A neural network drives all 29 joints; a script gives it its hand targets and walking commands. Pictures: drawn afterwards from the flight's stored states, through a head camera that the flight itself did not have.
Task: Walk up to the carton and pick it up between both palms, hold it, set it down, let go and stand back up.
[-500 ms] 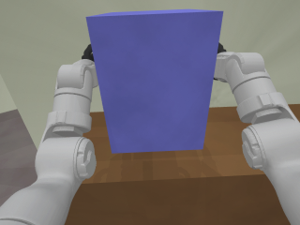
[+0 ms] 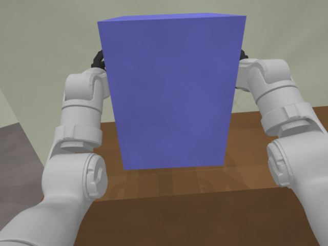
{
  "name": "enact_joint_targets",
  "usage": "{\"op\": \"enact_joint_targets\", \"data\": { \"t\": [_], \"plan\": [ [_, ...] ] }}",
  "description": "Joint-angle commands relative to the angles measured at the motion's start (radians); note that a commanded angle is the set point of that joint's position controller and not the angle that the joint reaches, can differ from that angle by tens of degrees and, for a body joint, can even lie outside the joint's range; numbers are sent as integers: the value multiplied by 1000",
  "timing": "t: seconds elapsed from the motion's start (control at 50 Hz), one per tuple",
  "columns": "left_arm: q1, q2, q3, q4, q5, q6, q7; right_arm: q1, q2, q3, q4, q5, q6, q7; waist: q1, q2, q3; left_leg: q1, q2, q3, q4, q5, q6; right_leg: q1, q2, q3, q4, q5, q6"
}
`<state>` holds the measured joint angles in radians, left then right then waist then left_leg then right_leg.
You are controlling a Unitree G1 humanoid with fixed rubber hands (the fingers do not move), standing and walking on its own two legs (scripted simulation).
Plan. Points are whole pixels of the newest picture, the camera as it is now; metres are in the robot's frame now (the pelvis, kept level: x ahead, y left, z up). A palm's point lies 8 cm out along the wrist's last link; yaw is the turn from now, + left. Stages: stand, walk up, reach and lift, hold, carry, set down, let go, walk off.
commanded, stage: hold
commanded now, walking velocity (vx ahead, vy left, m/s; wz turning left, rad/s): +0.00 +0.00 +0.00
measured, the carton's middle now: (169, 84) +0.40 -0.01 +0.28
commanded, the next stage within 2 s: set down in 0.66 s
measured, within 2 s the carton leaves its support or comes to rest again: neither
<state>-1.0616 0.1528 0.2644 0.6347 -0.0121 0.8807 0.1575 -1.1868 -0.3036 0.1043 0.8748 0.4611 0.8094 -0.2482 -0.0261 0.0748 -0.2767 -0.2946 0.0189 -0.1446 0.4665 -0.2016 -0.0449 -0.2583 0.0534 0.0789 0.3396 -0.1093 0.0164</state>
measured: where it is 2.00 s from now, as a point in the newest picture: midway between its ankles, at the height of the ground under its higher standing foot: outside the picture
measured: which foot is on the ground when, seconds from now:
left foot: down 0.00-1.00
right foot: down 0.00-1.00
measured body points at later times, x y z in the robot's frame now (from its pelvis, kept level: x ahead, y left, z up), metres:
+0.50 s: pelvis +0.00 +0.01 +0.00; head -0.10 +0.02 +0.44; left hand +0.38 +0.18 +0.32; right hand +0.38 -0.14 +0.32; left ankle +0.03 +0.14 -0.74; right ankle +0.04 -0.13 -0.74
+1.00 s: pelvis +0.00 +0.00 +0.00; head -0.07 +0.02 +0.45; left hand +0.43 +0.15 +0.29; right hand +0.41 -0.16 +0.29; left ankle +0.03 +0.14 -0.74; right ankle +0.04 -0.13 -0.74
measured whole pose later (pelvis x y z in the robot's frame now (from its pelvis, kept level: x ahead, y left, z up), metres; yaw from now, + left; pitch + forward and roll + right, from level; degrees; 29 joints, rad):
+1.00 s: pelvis +0.00 +0.00 +0.00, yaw +1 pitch -2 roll -2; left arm -1.11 0.14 0.40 0.82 0.08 0.60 0.12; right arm -1.20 -0.21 -0.03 1.05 0.34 0.53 -0.21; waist -0.09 0.00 -0.16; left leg -0.22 0.02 -0.15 0.45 -0.21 -0.04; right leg -0.18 0.05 0.07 0.32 -0.12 0.01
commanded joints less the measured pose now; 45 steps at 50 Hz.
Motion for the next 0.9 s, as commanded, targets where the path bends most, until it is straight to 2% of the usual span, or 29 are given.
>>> {"op": "enact_joint_targets", "data": {
  "t": [0.0,0.02,0.04,0.06,0.08,0.1,0.16,0.18,0.2,0.22,0.24,0.26,0.3,0.38,0.4,0.42,0.46,0.48,0.5,0.56,0.6,0.64,0.66,0.68,0.72,0.74,0.82,0.88],
  "plan": [
    [-1074,-672,-299,-282,-212,-118,-158,-1016,952,109,-537,215,-76,122,7,-122,-526,122,-77,63,-49,188,23,257,21,-14,-44,140,49],
    [-1062,-659,-282,-268,-211,-119,-162,-1029,958,115,-560,219,-76,118,9,-140,-529,122,-81,66,-43,186,29,255,20,-8,-49,131,54],
    [-1062,-664,-286,-257,-212,-118,-167,-1022,957,106,-556,214,-74,114,-6,-137,-516,119,-81,63,-43,176,26,252,20,-13,-50,124,55],
    [-1064,-657,-281,-267,-209,-122,-170,-1026,969,120,-562,213,-74,113,4,-143,-519,114,-81,62,-45,175,31,266,22,-11,-47,133,52],
    [-1055,-646,-275,-241,-198,-120,-174,-1014,961,107,-551,208,-70,109,-8,-144,-501,109,-82,64,-43,161,30,264,18,-5,-52,116,58],
    [-1054,-650,-274,-263,-205,-122,-176,-1011,965,113,-567,212,-74,106,-3,-156,-516,116,-84,69,-39,179,30,264,20,-14,-49,128,59],
    [-1049,-641,-252,-196,-195,-123,-183,-1035,959,104,-547,200,-72,104,-4,-165,-475,103,-82,66,-42,140,32,239,24,-16,-60,82,57],
    [-1047,-651,-268,-227,-203,-127,-183,-1042,957,106,-576,210,-77,104,-7,-139,-500,115,-81,65,-42,148,32,252,25,-16,-54,90,54],
    [-1054,-655,-269,-209,-196,-124,-184,-1044,948,104,-554,201,-76,104,-7,-139,-467,102,-78,60,-46,131,31,245,29,-24,-53,79,54],
    [-1052,-673,-281,-223,-199,-125,-184,-1041,942,97,-562,207,-79,104,-18,-115,-477,105,-78,59,-52,129,26,252,30,-24,-50,87,51],
    [-1080,-669,-291,-250,-210,-126,-181,-1052,946,106,-581,212,-81,106,-9,-119,-516,110,-75,59,-41,147,24,260,35,-24,-42,91,50],
    [-1088,-688,-317,-254,-220,-125,-178,-1055,946,105,-580,218,-82,106,-16,-94,-516,116,-73,56,-47,154,18,245,38,-37,-38,101,46],
    [-1072,-703,-310,-216,-210,-115,-177,-1068,917,88,-549,208,-80,111,-25,-83,-446,94,-62,53,-63,113,19,236,44,-35,-47,63,40],
    [-1088,-743,-351,-268,-223,-116,-168,-1072,890,70,-537,215,-87,129,-33,-9,-475,95,-44,47,-80,109,3,250,51,-51,-26,71,24],
    [-1084,-755,-356,-249,-217,-110,-167,-1060,875,61,-503,211,-84,134,-44,2,-444,93,-41,44,-85,113,-6,236,51,-48,-31,72,18],
    [-1086,-753,-355,-259,-214,-108,-166,-1050,872,61,-486,216,-84,139,-36,4,-442,94,-38,44,-89,112,-5,232,51,-45,-28,67,20],
    [-1094,-774,-370,-259,-214,-108,-164,-1038,851,39,-440,209,-84,148,-50,47,-429,97,-34,36,-98,96,-17,221,50,-48,-31,66,13],
    [-1100,-790,-391,-293,-220,-108,-161,-1037,842,34,-449,214,-90,153,-61,62,-450,110,-30,35,-100,109,-20,221,51,-52,-21,78,11],
    [-1085,-774,-361,-272,-213,-106,-159,-1030,846,37,-423,215,-86,157,-46,44,-428,96,-25,38,-107,121,-16,221,51,-52,-30,74,6],
    [-1074,-771,-356,-290,-200,-105,-151,-1028,841,43,-426,222,-89,170,-30,61,-436,95,-24,37,-108,129,-17,239,49,-46,-26,86,5],
    [-1094,-792,-385,-331,-214,-107,-145,-1022,838,42,-420,224,-93,175,-34,81,-466,115,-17,28,-112,149,-25,243,54,-50,-25,108,0],
    [-1090,-788,-392,-354,-219,-107,-137,-1007,838,54,-428,233,-94,179,-31,54,-484,132,-21,31,-104,206,-28,231,54,-48,-27,129,3],
    [-1081,-733,-293,-277,-197,-118,-158,-976,827,62,-340,195,-112,171,-79,20,-415,98,-33,46,-69,178,-50,256,51,-57,-28,93,-16],
    [-1086,-713,-268,-258,-183,-138,-172,-983,828,48,-327,173,-134,166,-78,4,-403,98,-37,47,-69,139,-41,266,43,-59,-32,63,-16],
    [-1095,-666,-210,-175,-134,-184,-196,-990,813,-13,-276,119,-184,163,-83,4,-350,69,-38,54,-98,44,-34,257,31,-68,-45,-5,-2],
    [-1105,-662,-213,-155,-129,-212,-203,-990,799,-28,-263,105,-212,162,-87,16,-360,78,-40,57,-104,17,-26,268,30,-63,-49,-5,-8],
    [-1120,-631,-165,-60,-77,-310,-215,-1071,799,-58,-272,33,-324,165,-58,-29,-397,89,-46,78,-115,-40,0,297,19,-62,-49,-37,0],
    [-1080,-642,-154,-26,-53,-346,-213,-1049,811,-45,-278,11,-380,160,-47,-40,-416,135,-57,84,-104,41,-3,304,17,-62,-60,1,9]
  ]
}}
